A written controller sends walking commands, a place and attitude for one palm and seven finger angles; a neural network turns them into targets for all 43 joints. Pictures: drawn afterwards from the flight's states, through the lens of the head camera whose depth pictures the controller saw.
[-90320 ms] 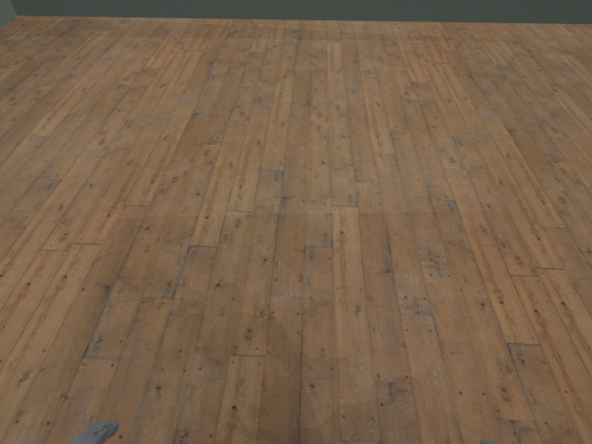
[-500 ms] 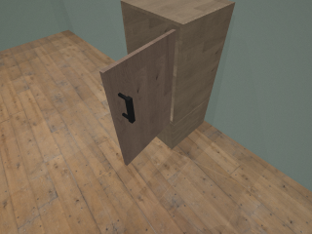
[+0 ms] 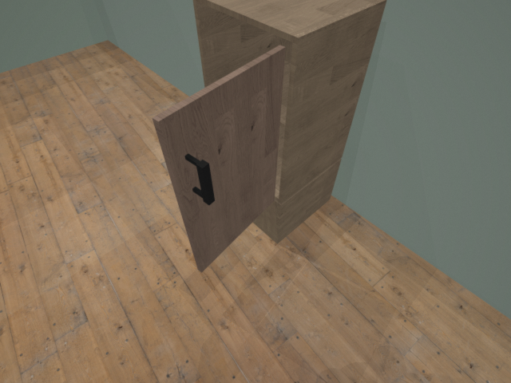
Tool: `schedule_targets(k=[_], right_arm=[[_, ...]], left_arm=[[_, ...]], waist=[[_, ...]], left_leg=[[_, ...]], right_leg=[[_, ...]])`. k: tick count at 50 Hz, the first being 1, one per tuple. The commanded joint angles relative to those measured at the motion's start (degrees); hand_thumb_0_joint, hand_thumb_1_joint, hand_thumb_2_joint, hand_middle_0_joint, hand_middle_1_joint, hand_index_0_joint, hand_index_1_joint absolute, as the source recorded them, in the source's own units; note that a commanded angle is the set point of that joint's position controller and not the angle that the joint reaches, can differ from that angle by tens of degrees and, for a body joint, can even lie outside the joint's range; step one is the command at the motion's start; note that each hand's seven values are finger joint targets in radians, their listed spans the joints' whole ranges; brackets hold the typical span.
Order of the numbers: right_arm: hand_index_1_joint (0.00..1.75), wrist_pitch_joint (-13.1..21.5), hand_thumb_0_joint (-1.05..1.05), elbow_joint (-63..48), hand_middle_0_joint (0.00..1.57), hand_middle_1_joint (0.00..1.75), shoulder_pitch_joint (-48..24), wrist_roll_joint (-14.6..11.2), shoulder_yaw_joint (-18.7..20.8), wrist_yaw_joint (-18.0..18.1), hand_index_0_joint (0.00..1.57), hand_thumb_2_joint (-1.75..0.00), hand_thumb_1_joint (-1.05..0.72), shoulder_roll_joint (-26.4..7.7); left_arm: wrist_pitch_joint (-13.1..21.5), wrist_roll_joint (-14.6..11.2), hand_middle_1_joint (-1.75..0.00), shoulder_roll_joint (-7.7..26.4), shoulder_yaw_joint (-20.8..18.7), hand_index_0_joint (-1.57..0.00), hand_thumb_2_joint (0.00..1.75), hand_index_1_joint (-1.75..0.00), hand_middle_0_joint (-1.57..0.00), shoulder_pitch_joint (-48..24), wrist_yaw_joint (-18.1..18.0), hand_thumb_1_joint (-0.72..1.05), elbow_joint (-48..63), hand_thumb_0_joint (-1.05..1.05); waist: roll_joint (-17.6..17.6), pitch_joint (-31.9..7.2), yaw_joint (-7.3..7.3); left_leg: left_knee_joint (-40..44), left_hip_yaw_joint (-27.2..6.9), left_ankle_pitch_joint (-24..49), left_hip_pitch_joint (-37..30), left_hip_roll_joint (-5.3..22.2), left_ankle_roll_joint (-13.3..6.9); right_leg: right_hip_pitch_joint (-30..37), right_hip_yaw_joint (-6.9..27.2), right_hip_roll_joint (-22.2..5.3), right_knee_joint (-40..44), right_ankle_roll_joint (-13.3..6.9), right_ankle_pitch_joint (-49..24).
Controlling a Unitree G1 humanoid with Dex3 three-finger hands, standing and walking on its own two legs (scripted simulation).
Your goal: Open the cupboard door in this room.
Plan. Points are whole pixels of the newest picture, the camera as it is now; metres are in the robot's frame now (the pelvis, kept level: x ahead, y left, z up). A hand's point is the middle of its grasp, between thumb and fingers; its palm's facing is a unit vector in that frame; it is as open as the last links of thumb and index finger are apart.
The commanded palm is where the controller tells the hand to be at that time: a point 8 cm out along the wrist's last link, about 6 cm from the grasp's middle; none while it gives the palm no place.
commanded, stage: look to check the result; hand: left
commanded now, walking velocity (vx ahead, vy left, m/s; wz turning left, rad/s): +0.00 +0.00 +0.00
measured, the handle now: (199, 179) +0.53 +0.16 -0.03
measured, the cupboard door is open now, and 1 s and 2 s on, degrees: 98 98 98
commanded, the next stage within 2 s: stand and wait in 0.30 s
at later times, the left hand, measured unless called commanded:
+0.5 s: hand out of the picture +0.03 +0.18 -0.17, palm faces +0.03 -0.98 -0.22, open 7.4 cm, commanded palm none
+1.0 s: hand out of the picture +0.03 +0.18 -0.17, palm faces +0.03 -0.97 -0.23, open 7.4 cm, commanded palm none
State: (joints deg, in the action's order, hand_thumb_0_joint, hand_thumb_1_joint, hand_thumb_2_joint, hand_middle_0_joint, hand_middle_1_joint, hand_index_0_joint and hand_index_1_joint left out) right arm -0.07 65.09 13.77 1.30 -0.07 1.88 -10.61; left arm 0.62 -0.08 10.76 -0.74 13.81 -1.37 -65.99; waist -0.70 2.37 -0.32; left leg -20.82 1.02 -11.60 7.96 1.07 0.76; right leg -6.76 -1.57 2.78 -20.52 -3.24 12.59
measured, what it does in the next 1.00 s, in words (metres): stands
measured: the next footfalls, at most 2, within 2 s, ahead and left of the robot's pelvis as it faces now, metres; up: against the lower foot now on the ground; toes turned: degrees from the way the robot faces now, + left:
none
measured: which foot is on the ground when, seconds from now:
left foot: down 0.00-1.00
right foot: down 0.00-1.00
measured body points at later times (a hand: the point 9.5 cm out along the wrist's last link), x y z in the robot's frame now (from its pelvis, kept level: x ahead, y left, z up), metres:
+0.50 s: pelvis +0.02 -0.01 +0.00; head +0.03 -0.01 +0.45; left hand +0.03 +0.23 -0.16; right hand +0.02 -0.24 -0.16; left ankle +0.00 +0.13 -0.75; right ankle -0.02 -0.08 -0.75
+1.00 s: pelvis +0.02 -0.01 +0.00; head +0.03 -0.02 +0.45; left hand +0.03 +0.23 -0.16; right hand +0.02 -0.24 -0.16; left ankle +0.00 +0.13 -0.75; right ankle -0.02 -0.08 -0.75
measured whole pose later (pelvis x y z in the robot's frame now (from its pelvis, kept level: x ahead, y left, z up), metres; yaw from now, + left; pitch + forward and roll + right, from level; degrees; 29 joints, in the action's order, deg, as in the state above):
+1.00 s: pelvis +0.02 -0.01 +0.00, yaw +0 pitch -1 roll +0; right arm 0.0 65.3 14.4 1.2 -0.2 2.3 -10.3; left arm 1.0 -0.2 10.4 -0.8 14.1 -1.6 -65.4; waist -0.4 2.0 -0.3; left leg -20.3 1.1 -13.0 6.0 2.0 1.7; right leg -4.8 -1.4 3.7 -19.8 -4.1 13.8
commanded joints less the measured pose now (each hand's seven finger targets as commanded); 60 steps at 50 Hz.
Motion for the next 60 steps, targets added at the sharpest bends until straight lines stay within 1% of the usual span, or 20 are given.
schedule_targets(k=[1, 2, 3, 9, 13, 14, 16, 17, 19, 23, 26, 27, 30, 34, 41, 44, 51, 54, 55, 60], right_arm=[[0.30, 0.44, 0.00, -1.38, 0.20, 0.30, 2.79, -0.16, 1.30, 0.43, 0.20, -0.90, -0.90, -6.94], [0.30, 0.41, 0.00, -1.38, 0.20, 0.30, 2.66, -0.19, 1.29, 0.46, 0.20, -0.90, -0.90, -6.87], [0.30, 0.44, 0.00, -1.44, 0.20, 0.30, 2.79, -0.21, 1.26, 0.49, 0.20, -0.90, -0.90, -7.23], [0.30, 0.40, 0.00, -1.50, 0.20, 0.30, 3.02, -0.26, 1.20, 0.57, 0.20, -0.90, -0.90, -6.84], [0.30, 0.46, 0.00, -1.34, 0.20, 0.30, 2.61, -0.21, 1.18, 0.65, 0.20, -0.90, -0.90, -6.99], [0.30, 0.36, 0.00, -1.36, 0.20, 0.30, 2.93, -0.21, 1.13, 0.64, 0.20, -0.90, -0.90, -6.59], [0.30, 0.47, 0.00, -1.30, 0.20, 0.30, 2.81, -0.18, 1.08, 0.60, 0.20, -0.90, -0.90, -6.68], [0.30, 0.48, 0.00, -1.29, 0.20, 0.30, 2.72, -0.17, 1.15, 0.62, 0.20, -0.90, -0.90, -6.59], [0.30, 0.39, 0.00, -1.35, 0.20, 0.30, 3.23, -0.21, 1.13, 0.69, 0.20, -0.90, -0.90, -6.55], [0.30, 0.50, 0.00, -1.27, 0.20, 0.30, 3.04, -0.13, 1.14, 0.70, 0.20, -0.90, -0.90, -6.59], [0.30, 0.55, 0.00, -1.18, 0.20, 0.30, 3.27, -0.19, 1.02, 0.73, 0.20, -0.90, -0.90, -6.37], [0.30, 0.52, 0.00, -1.21, 0.20, 0.30, 3.28, -0.17, 1.10, 0.77, 0.20, -0.90, -0.90, -6.56], [0.30, 0.42, 0.00, -1.04, 0.20, 0.30, 3.55, -0.18, 1.03, 0.66, 0.20, -0.90, -0.90, -6.23], [0.30, 0.51, 0.00, -1.25, 0.20, 0.30, 4.05, -0.22, 1.13, 0.79, 0.20, -0.90, -0.90, -6.40], [0.30, 0.51, 0.00, -1.00, 0.20, 0.30, 3.72, -0.21, 1.15, 0.80, 0.20, -0.90, -0.90, -6.49], [0.30, 0.46, 0.00, -1.07, 0.20, 0.30, 4.28, -0.31, 1.15, 0.81, 0.20, -0.90, -0.90, -6.20], [0.30, 0.46, 0.00, -1.05, 0.20, 0.30, 3.82, -0.21, 1.18, 0.73, 0.20, -0.90, -0.90, -6.45], [0.30, 0.41, 0.00, -1.21, 0.20, 0.30, 4.03, -0.28, 1.27, 0.72, 0.20, -0.90, -0.90, -6.38], [0.30, 0.43, 0.00, -1.09, 0.20, 0.30, 3.68, -0.26, 1.30, 0.69, 0.20, -0.90, -0.90, -6.53], [0.30, 0.49, 0.00, -1.12, 0.20, 0.30, 3.72, -0.28, 1.30, 0.69, 0.20, -0.90, -0.90, -6.76]], left_arm=[[1.09, 0.25, -0.30, 7.18, -0.98, -0.20, 0.90, -0.30, -0.20, 1.76, -0.72, 0.90, 1.82, 0.00], [1.11, 0.22, -0.30, 7.22, -0.96, -0.20, 0.90, -0.30, -0.20, 2.08, -0.74, 0.90, 1.67, 0.00], [1.15, 0.21, -0.30, 7.37, -0.92, -0.20, 0.90, -0.30, -0.20, 2.04, -0.74, 0.90, 1.77, 0.00], [1.18, 0.26, -0.30, 7.06, -1.05, -0.20, 0.90, -0.30, -0.20, 2.28, -0.92, 0.90, 1.75, 0.00], [1.23, 0.18, -0.30, 7.23, -1.01, -0.20, 0.90, -0.30, -0.20, 2.28, -0.87, 0.90, 1.72, 0.00], [1.15, 0.25, -0.30, 6.90, -1.05, -0.20, 0.90, -0.30, -0.20, 2.42, -0.96, 0.90, 1.77, 0.00], [1.17, 0.23, -0.30, 7.15, -1.05, -0.20, 0.90, -0.30, -0.20, 2.34, -0.86, 0.90, 1.82, 0.00], [1.22, 0.21, -0.30, 7.16, -1.07, -0.20, 0.90, -0.30, -0.20, 2.46, -0.89, 0.90, 1.76, 0.00], [1.24, 0.26, -0.30, 7.02, -1.10, -0.20, 0.90, -0.30, -0.20, 2.53, -1.00, 0.90, 1.87, 0.00], [1.21, 0.16, -0.30, 6.96, -1.09, -0.20, 0.90, -0.30, -0.20, 2.34, -0.88, 0.90, 1.93, 0.00], [1.24, 0.17, -0.30, 7.00, -1.17, -0.20, 0.90, -0.30, -0.20, 2.55, -0.90, 0.90, 1.98, 0.00], [1.24, 0.14, -0.30, 6.88, -1.16, -0.20, 0.90, -0.30, -0.20, 2.52, -0.91, 0.90, 2.07, 0.00], [1.14, 0.17, -0.30, 6.97, -1.08, -0.20, 0.90, -0.30, -0.20, 2.36, -0.90, 0.90, 2.06, 0.00], [1.33, 0.16, -0.30, 6.98, -1.28, -0.20, 0.90, -0.30, -0.20, 2.48, -1.01, 0.90, 2.31, 0.00], [1.31, 0.15, -0.30, 7.11, -1.26, -0.20, 0.90, -0.30, -0.20, 2.66, -0.94, 0.90, 2.14, 0.00], [1.31, 0.18, -0.30, 7.04, -1.27, -0.20, 0.90, -0.30, -0.20, 2.89, -1.03, 0.90, 2.22, 0.00], [1.31, 0.17, -0.30, 7.21, -1.21, -0.20, 0.90, -0.30, -0.20, 2.72, -0.91, 0.90, 2.27, 0.00], [1.34, 0.20, -0.30, 7.25, -1.26, -0.20, 0.90, -0.30, -0.20, 2.76, -0.96, 0.90, 2.29, 0.00], [1.30, 0.18, -0.30, 7.33, -1.19, -0.20, 0.90, -0.30, -0.20, 2.68, -0.88, 0.90, 2.32, 0.00], [1.34, 0.15, -0.30, 7.59, -1.20, -0.20, 0.90, -0.30, -0.20, 2.53, -0.84, 0.90, 2.48, 0.00]], waist=[[0.27, 0.70, -0.34], [0.90, 0.84, -0.29], [0.44, -0.10, -0.48], [1.18, -0.21, -0.29], [0.32, 0.02, -0.36], [0.85, 0.40, -0.22], [-0.11, 0.73, -0.23], [0.70, 0.30, -0.20], [0.78, 0.02, -0.21], [-0.38, 0.55, -0.23], [0.74, 0.48, -0.15], [0.09, 0.31, -0.21], [0.24, 0.89, -0.24], [0.92, -0.65, -0.16], [0.22, 0.63, -0.22], [1.59, 0.48, -0.16], [0.21, 1.58, -0.22], [1.18, 0.67, -0.18], [0.80, 1.17, -0.25], [0.31, 0.64, -0.29]], left_leg=[[2.53, -4.05, 7.22, -0.65, 4.59, -2.06], [2.35, -4.06, 7.62, -0.98, 4.64, -2.13], [2.36, -4.05, 7.71, -1.32, 4.70, -2.10], [2.07, -3.76, 8.87, -1.10, 4.80, -2.16], [2.16, -3.76, 9.40, -1.70, 4.79, -2.00], [2.17, -3.52, 8.76, -1.06, 4.85, -2.02], [2.41, -3.60, 9.02, -1.18, 4.73, -1.85], [2.24, -3.73, 9.43, -1.58, 4.72, -1.94], [1.86, -3.40, 9.45, -1.17, 4.79, -1.93], [2.24, -3.39, 9.57, -1.50, 4.78, -1.77], [2.18, -3.48, 9.99, -1.27, 4.73, -1.80], [2.06, -3.31, 9.83, -1.53, 4.80, -1.75], [2.40, -3.38, 8.69, -0.80, 4.64, -1.67], [1.78, -3.08, 10.15, -1.47, 4.87, -1.84], [2.15, -3.05, 9.48, -1.65, 4.84, -1.69], [1.92, -3.03, 9.68, -1.46, 4.88, -1.85], [2.40, -3.06, 8.68, -1.42, 4.82, -1.72], [2.08, -3.01, 8.58, -1.55, 4.90, -1.80], [2.24, -3.11, 8.13, -1.38, 4.66, -1.70], [2.30, -3.17, 8.12, -1.38, 4.74, -1.66]], right_leg=[[-2.46, 7.05, -7.96, 4.51, 0.13, -9.23], [-2.60, 6.88, -8.10, 4.60, 0.19, -10.02], [-2.15, 7.14, -8.04, 4.48, 0.15, -10.24], [-0.85, 6.47, -8.03, 4.37, 0.32, -12.51], [-1.22, 6.90, -8.14, 4.16, 0.24, -13.66], [-0.92, 6.38, -8.02, 4.36, 0.31, -12.86], [-1.30, 6.87, -8.09, 4.17, 0.21, -13.04], [-1.11, 6.79, -8.15, 4.16, 0.24, -13.78], [-0.21, 6.58, -8.07, 4.25, 0.36, -14.65], [-0.86, 6.71, -8.13, 4.06, 0.17, -14.37], [-0.31, 6.86, -8.09, 3.92, 0.28, -15.53], [-0.27, 6.83, -8.14, 4.05, 0.24, -15.37], [-0.39, 6.86, -7.98, 4.23, 0.27, -13.90], [0.92, 6.48, -8.08, 3.92, 0.25, -16.51], [-0.28, 7.00, -8.09, 4.05, 0.15, -15.97], [0.38, 6.62, -8.03, 4.21, 0.36, -16.51], [-0.86, 7.33, -7.99, 4.41, 0.24, -14.89], [-0.02, 6.88, -7.98, 4.61, 0.41, -14.73], [-0.53, 7.47, -8.00, 4.65, 0.47, -14.53], [-0.19, 7.48, -8.02, 4.55, 0.34, -14.37]])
